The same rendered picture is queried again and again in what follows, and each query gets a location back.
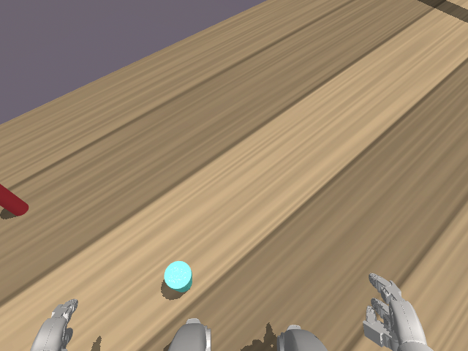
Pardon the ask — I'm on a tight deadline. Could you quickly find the right robot hand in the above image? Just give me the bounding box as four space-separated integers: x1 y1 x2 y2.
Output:
363 273 427 351

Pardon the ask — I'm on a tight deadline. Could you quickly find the left robot hand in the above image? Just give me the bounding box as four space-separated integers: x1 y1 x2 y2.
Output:
30 299 78 351

